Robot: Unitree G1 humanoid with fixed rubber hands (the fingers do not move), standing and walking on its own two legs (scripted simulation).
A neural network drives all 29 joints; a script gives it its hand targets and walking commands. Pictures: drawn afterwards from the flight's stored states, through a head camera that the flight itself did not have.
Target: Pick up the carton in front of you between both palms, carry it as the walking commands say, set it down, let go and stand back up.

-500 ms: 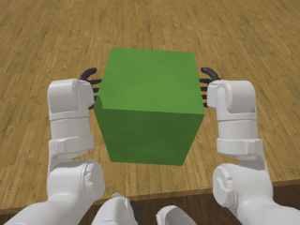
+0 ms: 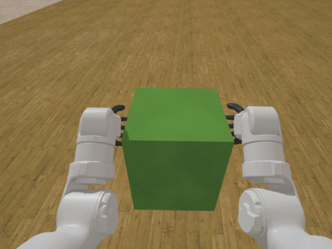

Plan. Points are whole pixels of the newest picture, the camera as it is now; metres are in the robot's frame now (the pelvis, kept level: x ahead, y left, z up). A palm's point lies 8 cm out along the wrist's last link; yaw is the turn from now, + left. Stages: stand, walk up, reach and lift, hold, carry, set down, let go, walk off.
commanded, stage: carry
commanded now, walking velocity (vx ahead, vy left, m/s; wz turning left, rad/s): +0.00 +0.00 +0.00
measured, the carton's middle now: (175, 149) +0.35 +0.00 +0.08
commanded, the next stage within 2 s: none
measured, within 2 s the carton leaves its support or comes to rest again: neither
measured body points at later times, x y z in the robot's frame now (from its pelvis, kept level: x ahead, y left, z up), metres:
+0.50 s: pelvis +0.00 +0.01 +0.00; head -0.02 +0.01 +0.45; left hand +0.36 +0.16 +0.12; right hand +0.36 -0.14 +0.12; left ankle +0.07 +0.10 -0.73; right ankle +0.04 -0.09 -0.73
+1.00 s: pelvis +0.00 +0.02 +0.00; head -0.02 +0.02 +0.45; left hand +0.35 +0.17 +0.12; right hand +0.36 -0.13 +0.12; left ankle +0.07 +0.10 -0.73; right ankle +0.04 -0.09 -0.73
